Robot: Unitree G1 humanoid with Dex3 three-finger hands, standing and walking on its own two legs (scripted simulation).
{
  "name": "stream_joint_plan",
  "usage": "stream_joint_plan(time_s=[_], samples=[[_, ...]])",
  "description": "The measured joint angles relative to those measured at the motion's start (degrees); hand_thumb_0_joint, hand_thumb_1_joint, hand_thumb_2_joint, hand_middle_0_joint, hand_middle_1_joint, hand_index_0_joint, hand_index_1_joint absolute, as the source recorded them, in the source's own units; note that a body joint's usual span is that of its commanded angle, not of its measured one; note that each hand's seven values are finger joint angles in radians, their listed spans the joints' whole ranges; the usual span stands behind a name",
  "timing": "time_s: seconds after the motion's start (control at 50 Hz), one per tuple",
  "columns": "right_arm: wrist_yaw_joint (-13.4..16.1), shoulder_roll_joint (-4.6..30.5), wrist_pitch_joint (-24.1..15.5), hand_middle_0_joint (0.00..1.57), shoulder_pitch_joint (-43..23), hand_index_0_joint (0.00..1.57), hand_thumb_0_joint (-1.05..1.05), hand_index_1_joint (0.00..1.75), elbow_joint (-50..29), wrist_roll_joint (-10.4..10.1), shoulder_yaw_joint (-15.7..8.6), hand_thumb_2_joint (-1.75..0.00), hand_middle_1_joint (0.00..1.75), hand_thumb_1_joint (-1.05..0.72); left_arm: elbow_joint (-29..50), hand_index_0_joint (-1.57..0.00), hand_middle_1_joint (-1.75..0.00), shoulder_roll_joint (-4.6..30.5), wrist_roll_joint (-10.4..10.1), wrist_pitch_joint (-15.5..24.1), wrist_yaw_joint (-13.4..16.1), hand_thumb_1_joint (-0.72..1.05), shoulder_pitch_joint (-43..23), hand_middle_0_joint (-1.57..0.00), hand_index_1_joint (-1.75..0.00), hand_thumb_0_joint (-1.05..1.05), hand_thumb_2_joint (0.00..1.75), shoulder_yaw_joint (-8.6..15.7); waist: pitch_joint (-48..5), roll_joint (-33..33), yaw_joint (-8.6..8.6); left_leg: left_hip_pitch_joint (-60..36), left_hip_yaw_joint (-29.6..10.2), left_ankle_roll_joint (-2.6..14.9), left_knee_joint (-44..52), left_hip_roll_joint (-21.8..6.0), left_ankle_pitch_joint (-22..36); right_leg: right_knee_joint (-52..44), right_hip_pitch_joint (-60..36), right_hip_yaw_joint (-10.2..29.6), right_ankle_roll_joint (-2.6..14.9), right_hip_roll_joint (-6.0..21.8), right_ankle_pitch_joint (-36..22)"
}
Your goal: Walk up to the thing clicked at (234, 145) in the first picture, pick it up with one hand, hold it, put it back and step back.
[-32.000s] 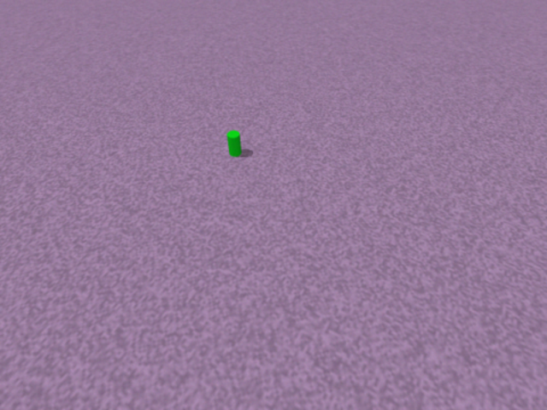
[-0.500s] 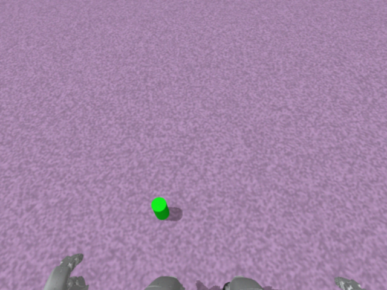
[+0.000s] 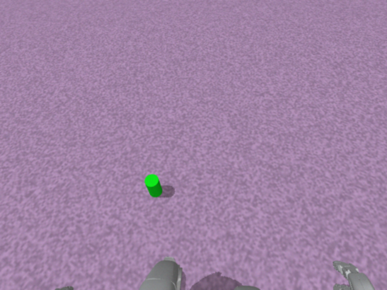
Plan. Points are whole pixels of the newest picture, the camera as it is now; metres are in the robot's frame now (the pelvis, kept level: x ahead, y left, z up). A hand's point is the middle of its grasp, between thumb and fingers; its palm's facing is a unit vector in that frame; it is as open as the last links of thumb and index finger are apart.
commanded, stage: step back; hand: left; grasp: from the side
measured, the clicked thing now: (153, 186) +0.64 +0.27 -0.68
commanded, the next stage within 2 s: stand in 1.82 s
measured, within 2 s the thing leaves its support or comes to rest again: neither
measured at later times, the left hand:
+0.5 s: hand out of the picture -0.06 +0.25 -0.13, palm faces +0.04 -0.92 -0.39, open 7.4 cm
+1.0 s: hand out of the picture -0.28 +0.24 -0.13, palm faces +0.14 -0.89 -0.43, open 7.4 cm
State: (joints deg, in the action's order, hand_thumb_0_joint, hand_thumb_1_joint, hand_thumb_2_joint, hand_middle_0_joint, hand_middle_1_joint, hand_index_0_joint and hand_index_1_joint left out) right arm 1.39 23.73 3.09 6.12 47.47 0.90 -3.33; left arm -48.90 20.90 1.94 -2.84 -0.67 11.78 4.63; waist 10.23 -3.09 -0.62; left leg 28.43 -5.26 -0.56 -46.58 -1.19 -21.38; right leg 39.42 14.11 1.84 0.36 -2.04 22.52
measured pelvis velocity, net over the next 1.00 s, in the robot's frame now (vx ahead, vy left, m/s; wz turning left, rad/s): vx -0.31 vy -0.05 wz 0.12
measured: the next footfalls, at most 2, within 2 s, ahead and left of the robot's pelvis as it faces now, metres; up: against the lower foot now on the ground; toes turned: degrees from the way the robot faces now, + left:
left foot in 0.26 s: -0.05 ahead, +0.11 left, +0.00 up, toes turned +2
right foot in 0.58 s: -0.21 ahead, -0.16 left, +0.00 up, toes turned +6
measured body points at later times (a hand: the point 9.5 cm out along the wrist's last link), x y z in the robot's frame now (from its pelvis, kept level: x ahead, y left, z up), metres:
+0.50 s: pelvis -0.16 -0.02 +0.01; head -0.11 -0.01 +0.45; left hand -0.06 +0.30 -0.11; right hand -0.04 -0.33 -0.10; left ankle -0.09 +0.11 -0.72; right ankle -0.19 -0.16 -0.66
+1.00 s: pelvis -0.31 -0.05 +0.01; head -0.29 -0.05 +0.46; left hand -0.28 +0.29 -0.10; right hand -0.22 -0.36 -0.12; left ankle -0.33 +0.08 -0.72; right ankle -0.23 -0.16 -0.70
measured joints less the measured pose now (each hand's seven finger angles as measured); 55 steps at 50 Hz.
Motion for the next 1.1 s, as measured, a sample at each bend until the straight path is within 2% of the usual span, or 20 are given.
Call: stream_joint_plan(time_s=[0.06,0.12,0.2,0.24,0.28,0.3,0.34,0.38,0.44,0.54,0.58,0.62,0.68,0.72,0.78,0.9,0.92,0.96,1.0,1.1], samples=[[0.16,0.20,0.32,0.21,1.87,0.21,0.01,0.30,1.19,-0.61,-0.05,-0.90,0.30,-0.91,0.31,-0.20,-0.30,-0.87,0.16,-0.19,0.21,0.91,0.75,-0.20,-0.30,0.00,0.89,-0.62,-1.28,1.40,-0.87,2.20,-2.43,0.21,-14.36,6.14,-4.60,-1.22,1.46,1.17,0.25,2.26,-2.36],[0.22,0.39,-0.47,0.21,4.18,0.21,0.01,0.30,1.48,-0.76,0.22,-0.90,0.30,-0.91,1.07,-0.20,-0.30,-1.02,0.52,-0.27,0.76,0.90,-0.21,-0.20,-0.30,0.00,0.89,-0.53,-1.68,1.82,-0.47,0.01,-1.88,0.06,-17.54,7.40,-5.23,-2.81,2.87,0.68,0.20,3.37,-4.79],[0.24,-0.18,-0.67,0.21,6.11,0.21,0.01,0.30,2.35,-0.21,0.57,-0.90,0.30,-0.91,3.82,-0.21,-0.30,-0.25,0.42,0.29,1.57,0.90,-2.65,-0.20,-0.30,0.00,0.89,-0.42,-0.95,2.15,0.09,-7.45,0.67,-0.14,-5.57,5.08,-6.93,-2.15,5.45,-1.31,-0.05,3.85,-6.57],[0.03,-0.68,-0.95,0.21,6.54,0.21,0.01,0.30,2.66,0.10,0.63,-0.90,0.30,-0.91,5.06,-0.20,-0.30,0.49,-0.04,0.12,1.67,0.90,-4.15,-0.20,-0.30,0.00,0.89,-0.58,-0.41,2.68,0.54,-11.89,2.75,0.31,4.45,3.81,-3.12,0.03,7.42,-2.40,-0.31,4.34,-6.56],[-0.07,-1.92,-1.23,0.21,5.96,0.21,0.01,0.30,3.40,0.67,0.51,-0.90,0.30,-0.91,5.48,-0.20,-0.30,1.53,-0.56,-0.40,1.68,0.90,-5.97,-0.20,-0.30,0.00,0.89,-0.61,1.01,5.22,0.38,-13.64,4.34,1.33,9.20,4.97,1.99,2.95,9.37,-1.66,-0.39,5.87,-6.42],[-0.45,-2.33,-1.12,0.21,5.59,0.21,0.01,0.30,3.52,0.80,0.75,-0.90,0.30,-0.91,5.24,-0.20,-0.30,1.65,-0.87,-0.72,1.77,0.90,-6.49,-0.20,-0.30,0.00,0.89,-0.54,1.41,5.89,0.08,-13.12,4.85,1.63,8.65,5.05,2.17,4.73,10.24,-0.35,0.00,5.18,-3.02],[-1.05,-2.61,-1.28,0.21,5.13,0.21,0.01,0.30,3.38,1.08,1.16,-0.90,0.30,-0.91,4.21,-0.20,-0.30,1.40,-0.94,-1.42,1.91,0.91,-6.89,-0.20,-0.30,0.00,0.90,-0.49,1.20,4.94,0.99,-11.66,3.92,1.97,8.04,3.69,2.87,13.73,12.34,2.55,0.43,0.92,5.53],[-0.90,-3.05,-1.50,0.21,4.71,0.21,0.01,0.30,3.20,1.27,1.61,-0.90,0.30,-0.91,3.47,-0.20,-0.30,1.58,-1.41,-1.67,1.87,0.91,-6.69,-0.20,-0.30,0.00,0.90,-0.41,0.51,4.80,1.20,-10.94,3.59,1.77,9.51,2.54,4.76,22.96,13.78,5.06,0.90,-2.42,7.55],[-0.62,-2.99,-1.53,0.21,3.69,0.21,0.01,0.30,2.37,1.44,1.64,-0.90,0.30,-0.91,2.87,-0.20,-0.30,1.67,-1.48,-1.21,1.52,0.91,-5.51,-0.20,-0.30,0.00,0.90,-0.15,-0.49,4.46,0.70,-9.37,3.79,1.59,11.01,0.90,7.27,27.59,12.50,5.30,0.24,-3.53,7.67],[-0.57,-1.77,-1.40,0.21,0.89,0.21,0.01,0.30,-0.33,1.62,1.23,-0.90,0.30,-0.90,1.39,-0.20,-0.30,1.81,-1.12,-0.68,1.03,0.91,-3.25,-0.20,-0.30,0.00,0.90,-0.17,-0.73,3.59,-0.27,-5.48,4.93,0.58,10.40,-1.38,10.15,13.15,4.17,2.86,-0.84,-0.41,7.10],[-0.66,-0.90,-0.94,0.21,-0.22,0.21,0.01,0.30,-0.99,1.22,1.19,-0.90,0.30,-0.90,0.34,-0.20,-0.30,1.76,-0.94,-0.11,0.91,0.91,-2.45,-0.20,-0.30,0.00,0.90,-0.28,-0.96,2.91,-0.74,-3.18,5.22,-0.39,8.60,-2.32,10.70,1.34,-0.51,1.31,-0.37,0.80,2.39],[-0.53,0.47,-0.26,0.21,-1.37,0.21,0.01,0.30,-0.54,0.55,0.72,-0.90,0.30,-0.91,-1.20,-0.20,-0.30,0.17,-0.33,0.26,0.87,0.91,-2.39,-0.20,-0.30,0.00,0.90,-0.41,0.00,-0.84,0.00,-1.39,1.86,-0.10,6.11,-3.43,9.07,-0.52,-1.10,-0.96,0.21,-1.32,0.49],[0.15,-0.05,0.90,0.21,-0.35,0.21,0.01,0.30,0.77,-0.05,0.32,-0.90,0.30,-0.91,-1.40,-0.20,-0.30,-0.19,0.14,0.27,0.55,0.91,-0.22,-0.20,-0.30,0.00,0.89,-1.02,-1.74,0.91,-1.39,2.01,-2.50,0.06,-7.69,3.60,-4.04,0.92,1.65,0.05,1.08,0.71,-0.75],[0.14,0.12,0.72,0.21,0.91,0.21,0.01,0.30,1.25,-0.32,0.41,-0.90,0.30,-0.91,-1.75,-0.20,-0.30,-0.50,0.34,0.34,0.91,0.91,0.46,-0.20,-0.30,0.00,0.89,-1.14,-2.38,1.43,-1.54,2.66,-3.48,0.16,-15.40,6.71,-4.79,-0.44,2.30,0.08,1.07,2.00,-2.61],[-0.15,0.46,0.16,0.21,3.17,0.21,0.01,0.30,2.17,0.04,0.41,-0.90,0.30,-0.91,-1.59,-0.21,-0.30,-0.50,0.67,1.04,1.18,0.90,0.65,-0.20,-0.30,0.00,0.89,-0.88,-3.00,1.22,-1.54,0.30,-2.83,-0.42,-18.39,7.27,-4.08,-1.68,3.53,-0.84,1.20,2.85,-4.72],[-1.56,0.06,0.12,0.21,7.14,0.21,0.01,0.30,6.55,1.06,0.12,-0.90,0.30,-0.91,-0.84,-0.21,-0.30,0.80,0.88,2.42,0.86,0.90,0.05,-0.20,-0.30,0.00,0.89,-0.20,-4.53,1.19,-1.37,-11.14,1.49,-0.12,0.19,3.11,-8.70,-1.10,5.86,-4.37,1.44,4.58,-6.03],[-1.84,-0.13,-0.18,0.21,7.58,0.21,0.01,0.30,7.22,1.03,0.03,-0.90,0.30,-0.91,-1.01,-0.21,-0.30,1.14,0.80,2.32,0.76,0.90,0.00,-0.20,-0.30,0.00,0.89,-0.19,-4.87,1.47,-1.22,-13.73,2.51,0.48,5.62,2.59,-7.68,-0.75,6.29,-4.78,1.12,5.04,-6.15],[-2.08,-1.31,-1.07,0.21,7.73,0.21,0.01,0.30,8.56,1.36,-0.34,-0.90,0.30,-0.91,-1.78,-0.20,-0.30,2.05,0.65,1.86,0.76,0.90,0.00,-0.20,-0.30,0.00,0.89,-0.12,-4.44,3.88,-1.36,-16.74,4.08,0.89,12.13,3.96,0.79,1.30,6.97,-3.37,0.87,6.57,-3.98],[-2.38,-1.87,-1.83,0.21,8.58,0.21,0.01,0.30,8.89,1.75,-0.15,-0.90,0.30,-0.91,-3.63,-0.20,-0.30,1.88,0.10,1.35,0.73,0.90,1.04,-0.20,-0.30,0.00,0.89,-0.23,-5.91,3.81,-0.63,-16.71,4.18,1.83,12.76,3.72,1.76,4.12,8.11,-1.75,0.59,4.96,2.02],[-2.39,-3.63,-3.32,0.21,8.67,0.21,0.01,0.30,9.40,1.94,0.88,-0.90,0.30,-0.91,-6.66,-0.20,-0.30,2.68,-0.70,1.91,-0.49,0.91,2.24,-0.20,-0.30,0.00,0.90,-0.25,-6.88,4.46,0.43,-18.19,4.25,1.49,15.59,2.35,3.78,5.28,7.86,-0.67,0.45,3.16,1.04]])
